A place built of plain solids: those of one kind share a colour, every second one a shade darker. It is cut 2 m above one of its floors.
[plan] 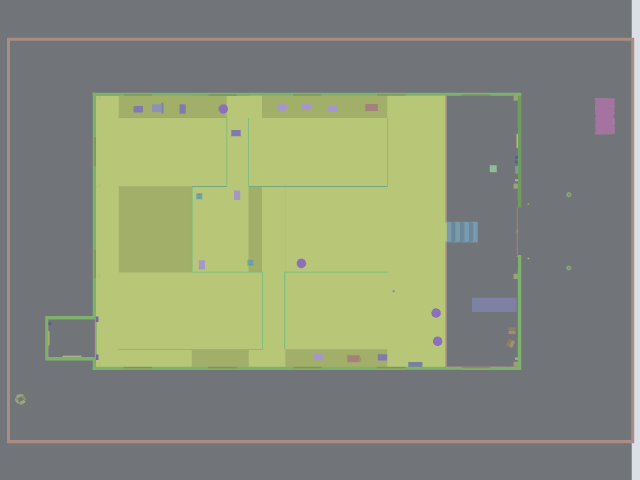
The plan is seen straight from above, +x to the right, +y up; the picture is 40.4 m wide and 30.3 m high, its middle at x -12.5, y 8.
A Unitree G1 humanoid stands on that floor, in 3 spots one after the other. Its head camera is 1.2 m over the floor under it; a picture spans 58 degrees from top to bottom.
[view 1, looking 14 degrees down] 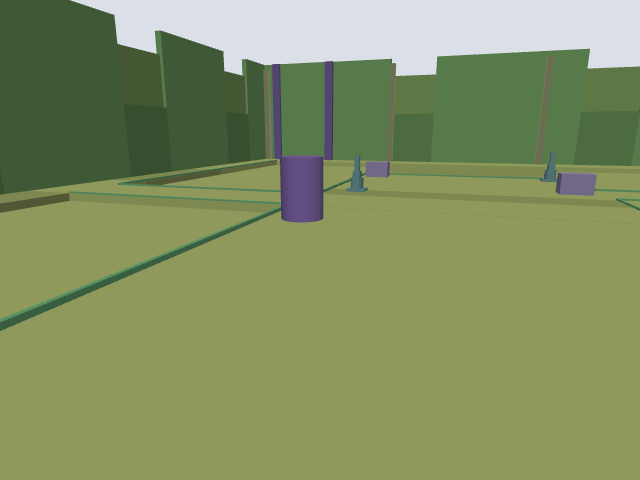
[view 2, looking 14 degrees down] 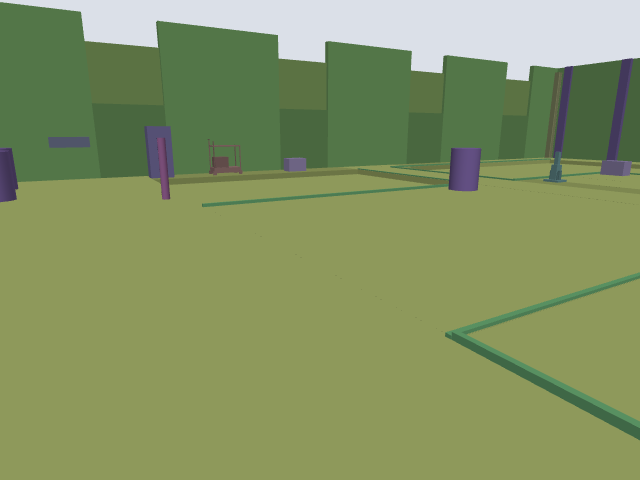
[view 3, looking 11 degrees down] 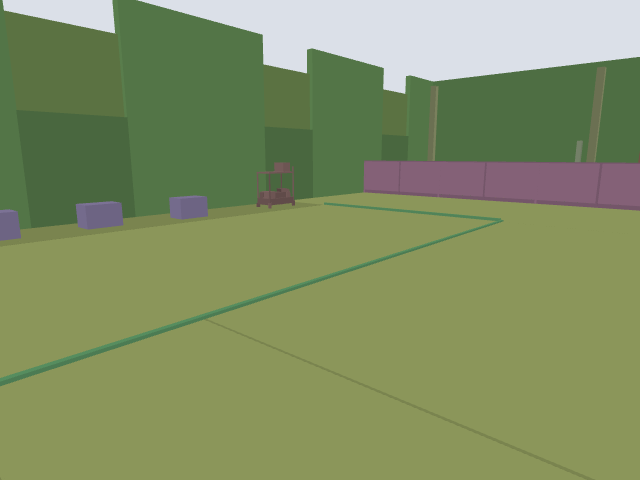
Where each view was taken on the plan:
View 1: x -7.95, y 8.65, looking -162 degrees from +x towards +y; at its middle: raised_floor_bank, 4.96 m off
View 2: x -6.35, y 13.05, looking -120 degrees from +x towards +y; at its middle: raised_floor_bank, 4.96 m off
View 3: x -16.45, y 8.70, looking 41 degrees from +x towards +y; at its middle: raised_floor_bank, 6.29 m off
